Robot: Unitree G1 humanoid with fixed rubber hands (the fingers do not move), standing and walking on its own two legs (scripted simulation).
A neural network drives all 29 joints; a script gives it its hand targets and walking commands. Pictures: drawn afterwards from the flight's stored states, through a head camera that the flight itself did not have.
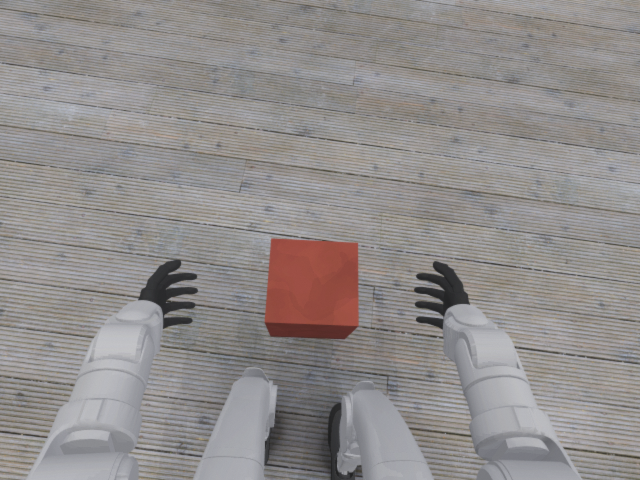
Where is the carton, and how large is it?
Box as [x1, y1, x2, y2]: [265, 238, 358, 338]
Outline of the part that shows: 271,238 265,310 265,324 270,335 345,338 358,325 357,243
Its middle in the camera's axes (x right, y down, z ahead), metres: -0.02 +0.13 +1.01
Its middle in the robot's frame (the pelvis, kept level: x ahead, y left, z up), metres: +0.46 +0.00 -0.57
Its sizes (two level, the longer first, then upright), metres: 0.210 0.200 0.250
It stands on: the floor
